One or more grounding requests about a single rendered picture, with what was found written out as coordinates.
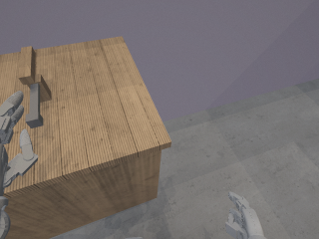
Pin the counter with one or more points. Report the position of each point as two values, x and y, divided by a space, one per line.
100 144

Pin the tap lever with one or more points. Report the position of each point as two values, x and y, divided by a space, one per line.
33 118

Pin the right robot hand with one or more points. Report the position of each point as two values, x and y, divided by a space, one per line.
244 225

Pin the left robot hand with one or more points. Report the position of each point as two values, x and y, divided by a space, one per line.
10 113

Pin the robot left forearm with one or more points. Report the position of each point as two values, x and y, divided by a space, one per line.
5 221

